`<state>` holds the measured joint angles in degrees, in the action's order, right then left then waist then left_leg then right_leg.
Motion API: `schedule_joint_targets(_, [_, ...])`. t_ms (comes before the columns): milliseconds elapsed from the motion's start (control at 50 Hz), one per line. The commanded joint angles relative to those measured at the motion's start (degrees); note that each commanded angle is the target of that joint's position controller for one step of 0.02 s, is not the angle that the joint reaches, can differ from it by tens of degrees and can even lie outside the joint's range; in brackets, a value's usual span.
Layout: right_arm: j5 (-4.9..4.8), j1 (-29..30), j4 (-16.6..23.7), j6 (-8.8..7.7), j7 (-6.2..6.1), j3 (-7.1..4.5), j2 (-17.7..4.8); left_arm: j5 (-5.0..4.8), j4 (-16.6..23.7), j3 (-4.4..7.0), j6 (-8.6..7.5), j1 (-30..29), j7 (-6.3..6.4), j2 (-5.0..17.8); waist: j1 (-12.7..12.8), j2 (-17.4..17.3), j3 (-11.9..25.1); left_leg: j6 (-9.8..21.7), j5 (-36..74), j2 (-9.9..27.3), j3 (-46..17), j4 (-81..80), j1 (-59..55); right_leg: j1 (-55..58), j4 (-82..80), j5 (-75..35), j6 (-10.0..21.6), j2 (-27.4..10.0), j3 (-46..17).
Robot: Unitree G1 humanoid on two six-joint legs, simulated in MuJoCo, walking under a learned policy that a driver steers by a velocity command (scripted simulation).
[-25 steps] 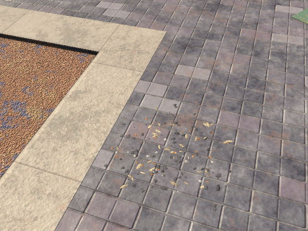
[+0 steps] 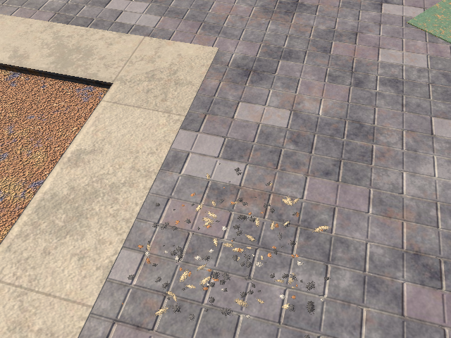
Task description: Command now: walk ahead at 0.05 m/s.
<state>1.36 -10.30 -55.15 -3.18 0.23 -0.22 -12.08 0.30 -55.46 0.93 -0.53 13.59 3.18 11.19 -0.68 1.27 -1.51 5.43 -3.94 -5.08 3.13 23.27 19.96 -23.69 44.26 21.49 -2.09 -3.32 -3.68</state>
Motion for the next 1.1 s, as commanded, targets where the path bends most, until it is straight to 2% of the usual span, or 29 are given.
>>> schedule_joint_targets(20, [-1.33, 4.38, 3.80, 0.24, -1.22, -1.58, -7.71, 0.55, -1.75, 1.08, 1.42, 10.25, -0.01, 3.55, 4.03, -7.20, 4.02, 5.74, -26.02, 14.27, -14.01, -13.03, 9.80, 16.05, -7.86, -7.39, 1.28, 1.74, 3.50])
schedule_joint_targets(60, [-1.77, 2.03, 2.52, 0.64, -1.39, -0.95, -5.55, 1.59, -2.02, 0.97, 1.49, 10.22, -0.27, 3.07, 4.22, -4.95, 0.72, 1.35, -33.22, 12.16, -13.40, -12.05, 11.88, 16.97, -14.43, -7.07, 3.52, 0.83, 2.63])
schedule_joint_targets(80, [-1.91, 0.87, 2.11, 0.72, -1.37, -1.00, -5.55, 1.74, -1.66, 0.97, 1.29, 10.01, -0.19, 4.31, 3.17, -2.13, -1.89, -0.61, -31.00, 10.22, -11.77, -8.23, 11.23, 14.28, -20.15, -3.74, 5.18, -2.20, -0.84])
schedule_joint_targets(100, [-2.21, -1.77, 1.85, 1.12, -1.88, -1.60, -5.76, 0.79, -3.08, 2.18, 0.85, 9.41, -0.22, 8.48, 0.28, 6.34, -2.77, -1.81, -26.74, 4.91, -4.97, -4.53, 5.15, 4.62, -23.49, 12.82, 7.15, -1.72, -2.13])
schedule_joint_targets(120, [-1.93, -0.93, 1.59, 1.14, -2.38, -1.87, -6.78, 0.19, -2.90, 2.64, 0.17, 9.22, -0.23, 8.71, 1.63, 9.39, -3.33, -2.72, -25.88, 2.78, -2.08, 2.97, 1.64, 0.44, -29.27, 22.28, 8.60, -2.67, -5.13])
schedule_joint_targets(160, [-1.81, -0.08, 1.85, 0.52, -2.12, -2.21, -5.86, -0.32, -2.08, 4.26, -1.68, 7.13, -0.04, 12.03, 1.93, 15.47, -3.16, -2.62, -18.22, 1.11, 0.21, 20.77, 5.25, 3.34, -37.86, 22.27, 12.35, -11.78, -17.78])
schedule_joint_targets(180, [-1.91, -0.85, 1.34, 0.18, -1.70, -2.93, -7.39, -0.59, -1.83, 4.30, -2.71, 7.17, 0.00, 10.76, 1.87, 12.57, -2.90, -1.99, -19.33, 3.29, -2.30, 26.88, 11.08, 7.62, -38.32, 17.76, 14.02, -14.63, -20.71])
schedule_joint_targets(240, [-2.73, 0.74, 1.37, -1.32, -0.63, -2.79, -4.78, -1.87, -2.07, 3.72, -4.43, 7.87, -0.51, 7.36, 1.63, 5.90, -1.80, -0.91, -18.30, 7.36, -4.42, 24.57, 18.80, 17.56, -35.25, 7.55, 12.68, -13.37, -16.83])
schedule_joint_targets(320, [-3.04, 3.17, 1.42, -2.33, -0.06, -2.22, -2.92, -1.74, -2.24, 4.59, -3.73, 9.12, -0.96, 10.48, 2.06, 7.19, 0.33, -1.91, -16.44, 4.28, 1.62, 10.08, 3.74, 12.13, -33.03, 3.21, 11.67, -9.05, -8.59])
schedule_joint_targets(380, [-3.26, -6.70, -2.71, -1.55, -0.48, -3.18, -4.88, -2.42, -1.62, 4.66, -3.40, 7.83, -1.24, 10.52, -2.36, 4.59, 1.34, -1.62, -10.74, 2.82, 2.30, 2.49, -13.33, 2.19, -26.74, 5.44, 10.34, -6.52, -6.49])
schedule_joint_targets(400, [-3.37, -13.02, -4.35, -1.44, -0.79, -3.75, -6.52, -2.03, -0.69, 4.00, -3.67, 5.42, -1.47, 7.92, -5.14, 0.67, 2.84, -0.34, -12.63, 7.87, -4.40, -0.06, -21.75, -4.27, -17.50, 2.48, 8.22, -3.97, -3.19])
schedule_joint_targets(420, [-2.66, -19.32, -5.20, -1.28, -1.30, -5.22, -12.69, -1.60, 1.51, 2.88, -4.65, 3.16, -1.73, 2.88, -6.84, -14.42, 4.52, 4.73, -21.40, 20.37, -23.80, -7.77, -30.77, -17.45, 3.04, 0.85, 4.32, 2.30, 5.89])
schedule_joint_targets(440, [-1.80, -23.04, -6.01, -2.02, -0.58, -5.36, -15.01, -1.67, 3.47, 2.88, -5.94, 0.81, -1.85, 3.54, -7.60, -19.10, 4.33, 11.35, -28.03, 29.16, -40.76, -13.50, -30.56, -26.64, 16.89, 8.19, 4.71, 3.54, 2.79])
schedule_joint_targets(460, [-1.47, -18.25, -4.83, -2.92, -0.32, -3.90, -10.79, -2.39, 3.86, 3.41, -6.65, -0.48, -2.41, 6.32, -5.02, -12.13, 0.01, 11.12, -30.45, 28.34, -38.84, -13.57, -27.80, -31.42, 23.98, 3.84, 6.26, -0.55, -1.00])
schedule_joint_targets(480, [-1.44, -14.04, -3.40, -3.43, 0.14, -3.10, -8.23, -2.56, 3.49, 3.49, -6.85, -0.17, -2.92, 7.07, -3.03, -9.11, -1.85, 8.88, -26.73, 25.18, -32.43, -13.70, -25.40, -32.04, 25.13, -2.44, 7.22, -2.36, -0.78])
schedule_joint_targets(540, [-1.37, -10.31, -2.03, -3.01, 0.89, -1.96, -5.88, -1.24, 2.82, 3.90, -6.58, -0.32, -2.91, 6.44, -0.45, -5.55, -2.11, 5.05, -5.59, 19.24, -18.46, -14.89, -19.22, -25.82, 19.12, -12.43, 6.60, -4.84, 1.03])
schedule_joint_targets(600, [-1.11, -14.33, -3.23, -2.30, 0.02, -1.84, -6.42, -1.00, 4.43, 3.41, -5.82, -4.24, -3.19, 4.49, -1.00, -5.64, -2.38, 5.43, 7.21, 17.20, -12.35, -15.20, -18.19, -24.60, 12.34, -17.10, 4.50, -3.82, 3.47])
schedule_joint_targets(660, [-1.30, -15.20, -3.04, -2.07, -0.84, -2.00, -7.79, -1.21, 7.75, 2.27, -5.80, -12.67, -3.67, 2.76, -2.42, -5.17, -3.87, 4.83, 8.31, 15.80, -8.92, -16.51, -15.08, -19.73, -1.51, -23.71, 3.64, -1.90, 4.98])
schedule_joint_targets(780, [-2.42, -18.99, -4.88, -1.85, -1.20, -2.82, -8.50, -1.98, 11.63, 1.62, -5.87, -21.18, -5.55, 4.34, -3.11, -5.73, -6.28, 4.49, 9.29, 19.25, -7.73, -15.20, -21.97, -15.85, -12.76, -24.33, 5.53, -0.15, 4.92])
schedule_joint_targets(840, [-2.09, -17.35, -4.46, -1.17, -1.23, -3.63, -10.15, -1.71, 11.18, 2.93, -6.19, -16.02, -5.91, 7.60, 1.18, -7.67, -1.03, 2.89, 31.60, 19.70, -6.26, -5.76, -25.94, -4.61, -14.20, -18.60, 8.29, 3.36, 7.25])
schedule_joint_targets(860, [-1.78, -16.34, -4.10, -0.76, -1.16, -3.58, -9.96, -1.76, 8.76, 4.23, -6.13, -7.58, -5.62, 9.88, 5.55, -8.13, 3.94, 1.82, 39.98, 17.69, -4.57, 3.92, -24.37, 6.42, -14.48, -18.04, 9.87, 5.35, 8.51])
schedule_joint_targets(880, [-1.28, -14.96, -2.90, -0.71, -0.97, -3.10, -9.11, -1.66, 5.84, 5.52, -5.92, 3.66, -5.08, 12.93, 10.34, -7.19, 10.98, 0.05, 34.17, 15.21, -3.29, 18.30, -14.18, 24.27, -12.80, -18.84, 12.53, 1.10, 3.68])
schedule_joint_targets(900, [-1.29, -21.48, -2.07, -1.69, -0.20, -1.23, -2.46, -0.08, 4.14, 6.92, -5.54, 12.54, -4.70, 18.70, 8.77, 6.09, 22.05, -4.02, 7.78, 5.84, -1.09, 43.45, 10.00, 49.41, -14.81, -9.12, 21.68, -15.33, -22.31])
schedule_joint_targets(920, [-2.18, -21.88, -3.16, -3.45, 0.30, -0.84, -1.68, -0.25, 3.65, 5.61, -5.31, 12.70, -4.76, 15.36, 8.29, 11.37, 27.54, -3.49, -26.66, 1.66, -10.14, 54.63, 17.53, 51.23, -25.98, -3.98, 23.69, -20.67, -40.94])
schedule_joint_targets(940, [-3.74, -15.61, -1.03, -4.50, 0.46, -2.42, -7.09, -0.90, 4.27, 4.48, -5.45, 7.10, -4.85, 11.85, 7.40, 9.02, 17.52, -2.14, -24.53, 5.66, -11.12, 58.25, 22.79, 43.10, -27.45, -3.02, 19.88, -17.91, -33.31])
schedule_joint_targets(960, [-4.22, -10.58, 0.69, -4.81, 0.12, -2.74, -8.56, -1.06, 5.70, 3.68, -5.53, 0.93, -4.86, 9.64, 5.45, 4.75, 10.45, -1.56, -19.05, 8.90, -8.73, 56.37, 22.34, 32.26, -29.02, -7.60, 17.77, -15.92, -24.02])
schedule_joint_targets(980, [-3.53, -8.42, 1.07, -4.51, -0.48, -3.12, -8.17, -0.60, 6.15, 3.08, -5.82, -3.06, -5.26, 7.88, 3.21, 0.32, 6.22, -1.58, -14.88, 11.17, -7.62, 52.66, 19.47, 22.71, -31.27, -12.54, 16.61, -13.56, -17.72])
schedule_joint_targets(1040, [-2.60, -12.31, 0.20, -1.91, -1.19, -3.44, -4.23, -0.01, 4.93, 2.61, -6.43, -4.64, -5.81, 6.11, -1.30, 2.69, 3.08, -1.84, -11.04, 13.98, -7.47, 45.56, 11.20, 10.53, -36.07, -15.17, 15.65, -8.98, -8.52])
schedule_joint_targets(1100, [-2.07, -6.85, 2.49, -1.11, -1.51, -4.05, -5.34, 0.14, 3.27, 3.10, -6.58, -1.27, -4.69, 8.81, -1.23, 2.07, -0.24, -3.48, -5.04, 14.90, -6.88, 38.43, 16.43, 9.20, -38.79, -17.06, 16.63, -8.74, -5.48])
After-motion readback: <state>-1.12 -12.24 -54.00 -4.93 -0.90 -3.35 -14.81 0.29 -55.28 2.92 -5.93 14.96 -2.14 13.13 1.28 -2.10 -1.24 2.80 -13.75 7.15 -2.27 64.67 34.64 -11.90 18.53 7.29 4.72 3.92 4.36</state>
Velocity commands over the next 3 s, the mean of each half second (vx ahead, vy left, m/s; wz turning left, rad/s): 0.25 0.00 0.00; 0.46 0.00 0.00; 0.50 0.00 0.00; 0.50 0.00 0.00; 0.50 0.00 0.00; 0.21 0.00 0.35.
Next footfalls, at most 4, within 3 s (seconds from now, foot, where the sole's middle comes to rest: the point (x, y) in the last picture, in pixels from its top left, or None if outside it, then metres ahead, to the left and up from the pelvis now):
0.06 right None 0.08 -0.14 -0.77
0.40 left None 0.12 0.12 -0.77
0.88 right None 0.48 -0.10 -0.77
1.44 left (187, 251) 0.77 0.15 -0.77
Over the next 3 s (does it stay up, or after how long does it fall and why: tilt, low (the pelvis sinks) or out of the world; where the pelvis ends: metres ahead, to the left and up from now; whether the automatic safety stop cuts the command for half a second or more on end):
stays up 1.37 0.07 0.01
